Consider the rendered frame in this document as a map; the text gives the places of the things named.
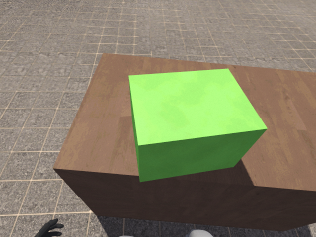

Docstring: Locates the carton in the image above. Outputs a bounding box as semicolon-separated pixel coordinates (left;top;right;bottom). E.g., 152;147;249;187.
128;68;267;182

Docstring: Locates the pedestal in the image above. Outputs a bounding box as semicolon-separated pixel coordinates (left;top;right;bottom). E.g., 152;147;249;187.
52;53;316;232

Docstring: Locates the robot left hand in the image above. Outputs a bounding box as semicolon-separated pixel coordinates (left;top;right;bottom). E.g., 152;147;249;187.
34;218;64;237

